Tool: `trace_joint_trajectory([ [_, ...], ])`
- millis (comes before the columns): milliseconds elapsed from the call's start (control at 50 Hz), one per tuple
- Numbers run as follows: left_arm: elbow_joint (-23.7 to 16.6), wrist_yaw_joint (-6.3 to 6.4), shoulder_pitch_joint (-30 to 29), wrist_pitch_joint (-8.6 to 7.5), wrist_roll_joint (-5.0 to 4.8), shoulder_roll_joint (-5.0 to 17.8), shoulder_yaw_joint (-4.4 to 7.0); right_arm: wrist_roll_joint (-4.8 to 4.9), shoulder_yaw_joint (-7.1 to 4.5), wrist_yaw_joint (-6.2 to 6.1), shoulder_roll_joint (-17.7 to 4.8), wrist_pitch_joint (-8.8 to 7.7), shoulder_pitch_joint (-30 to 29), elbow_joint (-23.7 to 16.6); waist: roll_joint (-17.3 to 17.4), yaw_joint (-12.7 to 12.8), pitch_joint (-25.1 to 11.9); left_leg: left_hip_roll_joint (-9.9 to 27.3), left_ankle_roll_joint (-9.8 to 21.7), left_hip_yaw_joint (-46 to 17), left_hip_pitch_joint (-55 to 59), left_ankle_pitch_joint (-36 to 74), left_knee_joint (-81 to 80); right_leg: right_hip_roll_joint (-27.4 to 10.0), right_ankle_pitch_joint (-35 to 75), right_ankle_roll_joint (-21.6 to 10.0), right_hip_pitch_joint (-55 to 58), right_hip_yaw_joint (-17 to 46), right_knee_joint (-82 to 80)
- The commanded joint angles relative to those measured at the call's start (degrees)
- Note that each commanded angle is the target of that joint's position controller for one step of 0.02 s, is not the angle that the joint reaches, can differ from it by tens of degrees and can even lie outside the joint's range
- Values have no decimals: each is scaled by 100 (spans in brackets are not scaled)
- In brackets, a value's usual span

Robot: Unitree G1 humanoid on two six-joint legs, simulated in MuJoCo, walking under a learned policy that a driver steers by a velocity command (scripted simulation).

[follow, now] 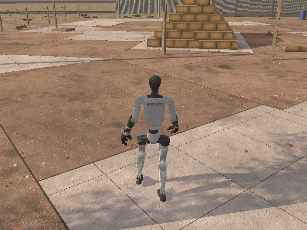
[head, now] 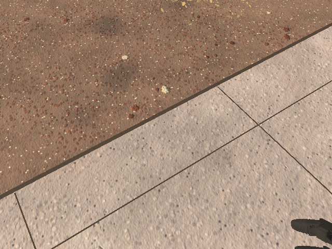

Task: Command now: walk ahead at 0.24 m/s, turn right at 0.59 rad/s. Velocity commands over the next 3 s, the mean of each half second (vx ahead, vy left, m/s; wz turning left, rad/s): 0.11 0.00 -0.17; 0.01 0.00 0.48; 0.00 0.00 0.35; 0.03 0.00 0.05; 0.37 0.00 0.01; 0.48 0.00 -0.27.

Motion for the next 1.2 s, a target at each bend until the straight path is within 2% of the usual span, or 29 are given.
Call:
trace_joint_trajectory([
  [20,-361,107,-67,40,-1,838,243,12,-236,21,-707,-93,47,-356,-982,-308,-549,-310,160,100,1066,-109,-339,-1159,2589,-447,-111,1146,320],
  [60,-559,116,-358,50,8,627,183,-101,-306,-16,-861,-162,682,-236,-861,-668,-940,-6,443,106,2105,735,-821,-749,2419,-116,-197,1077,1373],
  [80,-735,109,-268,42,118,282,60,-215,-351,-70,-1182,-157,1194,-253,-2,-774,-1721,1138,802,-824,3578,2624,-457,-300,608,161,-960,601,2920],
  [100,-665,59,1151,35,31,110,-9,-253,-352,-49,-1281,-42,1272,-214,1587,-161,-2598,2615,1999,-2820,5131,3439,-389,301,-2823,455,-2363,314,4446],
  [120,-463,46,1309,99,-29,815,107,-59,-326,-37,-985,68,1059,-307,1073,-217,-2555,2585,2033,-3149,4779,1559,-640,-265,-2239,611,-2750,326,5138],
  [140,-534,69,542,204,-56,1106,208,-33,-220,-82,-602,155,831,-446,603,-462,-1805,2134,1762,-2253,4168,585,-816,-441,-1745,744,-3009,54,5335],
  [160,-578,126,131,316,-21,1077,208,-76,-142,-91,-470,244,618,-421,244,-475,-1385,1739,1583,-1743,3449,-62,-991,-557,-1399,802,-2927,-115,5191],
  [200,-658,150,-22,447,46,734,132,-131,-82,-79,-465,321,341,-323,426,-286,-762,1241,1508,-1076,2105,-462,-1384,-679,-1159,811,-2261,-199,4612],
  [260,-540,129,115,359,184,144,-82,-107,-44,4,-351,271,180,-155,573,-161,-791,813,1503,-388,1622,243,-1433,-732,-1034,758,-1205,-551,2702],
  [320,-511,97,-120,289,173,310,-63,37,-140,33,-668,335,419,-38,610,-312,-1034,922,1611,-675,1988,-24,-1259,-636,-208,707,-706,-637,1419],
  [380,-534,83,-260,295,207,500,-3,145,-132,15,-728,432,436,-47,459,-214,-732,752,1229,-929,1360,-1648,-1255,-613,697,375,68,-649,230],
  [400,-641,114,-292,287,271,718,36,117,-96,28,-640,419,510,-50,197,-231,-721,621,955,-903,994,-2143,-1075,-1089,816,152,367,-254,167],
  [420,-640,142,-423,316,284,1086,145,91,-84,51,-522,392,625,-120,-628,-453,-576,128,681,-359,637,-2643,-772,-1501,371,-140,184,38,143],
  [460,-648,138,-531,290,287,795,119,105,-122,27,-553,397,550,-116,-1264,-377,-364,-348,414,382,807,-2306,263,-1807,-136,-349,-395,363,-400],
  [500,-768,187,-844,205,234,822,152,94,-196,16,-587,469,790,-53,-1504,-424,-329,-307,349,611,659,-2553,1238,-2256,1128,-559,-375,540,-328],
  [560,-762,236,-868,123,142,816,169,137,-221,70,-473,581,794,-189,-1152,-364,-414,-18,282,562,303,-3296,2025,-2603,3092,-781,-7,418,-12],
  [660,-713,209,-1087,263,-5,908,235,170,-263,176,-455,688,1129,-206,-1080,-517,-652,-353,360,1170,1624,-1651,271,-2135,2718,-288,-281,-564,724],
  [680,-595,182,-774,238,2,785,219,122,-336,125,-621,692,1223,-231,-661,-519,-678,-319,522,778,2158,-809,-318,-1885,1924,42,-633,-899,1331],
  [700,-699,166,-617,212,212,451,133,92,-509,20,-1351,677,1327,-367,899,-360,-768,936,1075,-1211,3050,1310,-741,-1239,-112,664,-1920,-1492,2996],
  [720,-1051,202,-1257,180,248,318,49,-108,-514,91,-1624,599,1612,-434,1614,-715,-994,2058,2332,-2917,3210,2356,-1039,-452,-2427,836,-2985,-825,4144],
  [740,-988,216,-1360,168,184,574,111,-147,-442,119,-1394,491,1637,-465,728,-840,-1137,1996,2442,-2643,3368,2045,-1024,-623,-2333,806,-3144,-316,4817],
  [780,-788,265,-1262,178,169,658,164,20,-388,21,-1181,443,1157,-495,90,-586,-853,1393,1840,-1742,3156,1368,-855,-803,-1411,737,-3263,-289,4682],
  [820,-735,291,-1187,196,178,670,194,125,-325,-93,-1073,537,918,-545,226,-442,-826,1069,1620,-1437,2817,1253,-912,-792,-811,810,-2906,-296,4412],
  [940,-688,212,-1265,138,138,411,98,117,-358,-268,-1088,686,954,-628,409,-507,-862,797,1573,-1517,2814,101,-1031,-561,-201,976,-2600,-302,2979],
  [1020,-693,123,-1362,62,107,464,107,94,-399,-261,-1139,747,855,-714,611,-568,-699,718,1581,-1923,2379,-826,-1106,-458,-217,935,-2078,-260,2162],
  [1100,-682,27,-1287,-59,65,531,139,122,-422,-202,-1145,796,781,-776,709,-589,-724,680,1561,-2399,2407,-556,-950,-349,-344,801,-1603,-252,1418],
  [1160,-522,-58,-849,-139,72,524,164,199,-382,-222,-1033,852,592,-826,657,-318,-832,445,1275,-2348,2332,-302,-563,-400,628,592,-695,-431,-69],
  [1180,-512,-55,-791,-143,137,684,202,185,-329,-241,-862,850,761,-808,407,-367,-911,209,1003,-2129,1993,-923,-273,-857,1174,420,-126,-133,-367],
  [1200,-640,-27,-912,-107,243,990,228,76,-233,-223,-547,828,1112,-772,-803,-630,-1007,-419,648,-1322,1411,-2650,822,-1992,2003,-43,349,990,-592],
])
